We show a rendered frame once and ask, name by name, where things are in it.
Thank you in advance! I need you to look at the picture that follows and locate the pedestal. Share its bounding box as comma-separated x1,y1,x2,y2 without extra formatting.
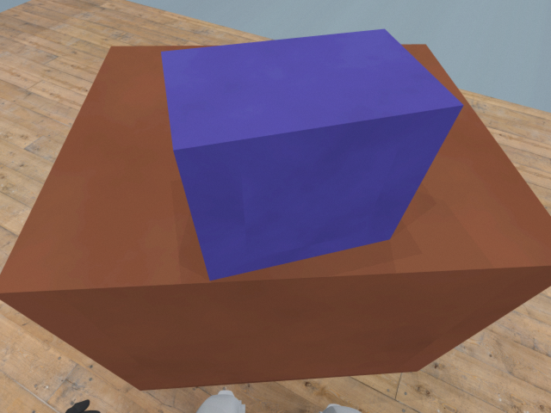
0,44,551,391

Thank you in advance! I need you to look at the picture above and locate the carton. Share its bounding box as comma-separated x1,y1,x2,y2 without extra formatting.
161,29,464,280

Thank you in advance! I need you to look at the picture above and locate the robot left thigh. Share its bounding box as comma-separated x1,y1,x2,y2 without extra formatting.
196,394,245,413

